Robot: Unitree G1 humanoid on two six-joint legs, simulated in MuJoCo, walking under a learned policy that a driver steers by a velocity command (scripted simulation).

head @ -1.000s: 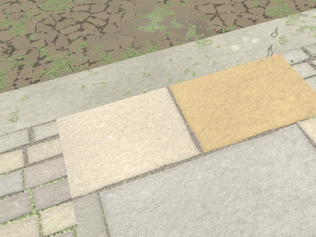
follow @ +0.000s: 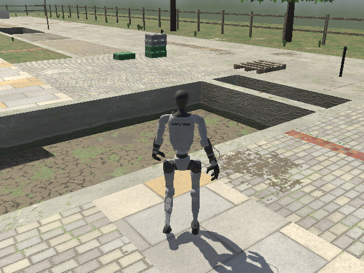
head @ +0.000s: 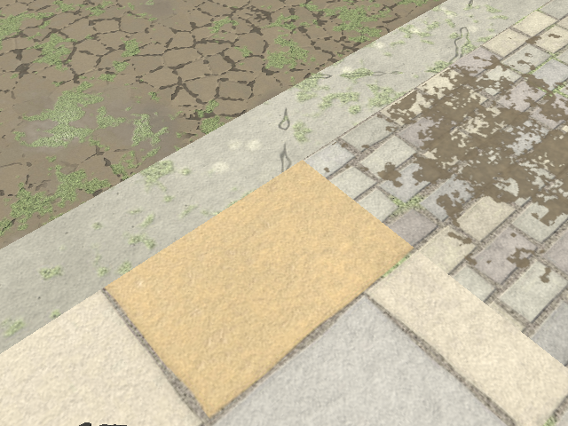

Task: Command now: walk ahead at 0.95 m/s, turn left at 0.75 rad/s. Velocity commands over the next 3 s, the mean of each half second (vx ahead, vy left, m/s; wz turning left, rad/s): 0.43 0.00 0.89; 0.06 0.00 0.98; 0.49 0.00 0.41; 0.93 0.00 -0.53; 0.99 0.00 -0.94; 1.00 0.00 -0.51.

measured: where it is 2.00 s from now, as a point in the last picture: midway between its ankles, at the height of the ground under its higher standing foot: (24, 373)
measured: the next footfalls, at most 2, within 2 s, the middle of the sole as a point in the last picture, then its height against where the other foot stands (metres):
left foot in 0.28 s outside the picture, level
right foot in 0.76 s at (263, 377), level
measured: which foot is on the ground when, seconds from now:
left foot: up 0.00-0.26, down 0.28-0.76, up 0.78-1.00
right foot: down 0.00-0.28, up 0.30-0.74, down 0.76-1.00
